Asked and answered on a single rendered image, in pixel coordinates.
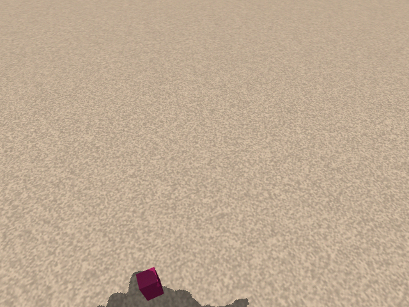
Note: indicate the carton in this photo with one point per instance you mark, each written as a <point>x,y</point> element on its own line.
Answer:
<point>149,284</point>

